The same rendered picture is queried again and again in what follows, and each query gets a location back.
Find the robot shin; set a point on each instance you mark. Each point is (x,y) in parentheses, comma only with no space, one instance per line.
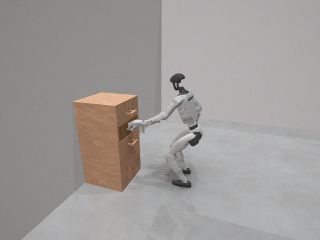
(180,157)
(176,167)

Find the cabinet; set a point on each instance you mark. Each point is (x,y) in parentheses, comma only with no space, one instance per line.
(106,161)

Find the drawer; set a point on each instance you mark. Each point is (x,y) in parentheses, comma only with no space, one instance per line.
(122,129)

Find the right robot forearm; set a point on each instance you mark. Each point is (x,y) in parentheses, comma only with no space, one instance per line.
(198,115)

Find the left robot hand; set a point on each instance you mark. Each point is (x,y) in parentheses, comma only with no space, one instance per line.
(136,123)

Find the robot left shin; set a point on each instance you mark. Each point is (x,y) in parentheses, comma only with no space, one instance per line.
(176,167)

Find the left robot forearm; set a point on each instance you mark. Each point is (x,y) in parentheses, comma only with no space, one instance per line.
(153,120)

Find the robot right shin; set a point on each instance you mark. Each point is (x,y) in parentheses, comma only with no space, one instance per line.
(180,157)

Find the robot left upper arm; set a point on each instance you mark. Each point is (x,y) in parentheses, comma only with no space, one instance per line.
(176,102)

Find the handle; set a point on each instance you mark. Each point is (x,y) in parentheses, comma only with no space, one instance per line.
(135,142)
(133,112)
(133,128)

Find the robot right upper arm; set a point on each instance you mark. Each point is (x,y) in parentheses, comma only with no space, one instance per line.
(197,104)

